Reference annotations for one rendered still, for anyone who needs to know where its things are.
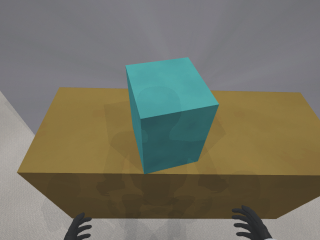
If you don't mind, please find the carton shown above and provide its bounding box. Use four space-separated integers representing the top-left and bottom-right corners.
125 57 219 174

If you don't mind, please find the right robot hand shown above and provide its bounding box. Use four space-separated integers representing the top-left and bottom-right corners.
231 205 272 240

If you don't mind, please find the pedestal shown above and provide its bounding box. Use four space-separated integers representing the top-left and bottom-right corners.
17 87 320 219

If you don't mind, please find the left robot hand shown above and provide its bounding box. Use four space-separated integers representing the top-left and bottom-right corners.
64 212 92 240

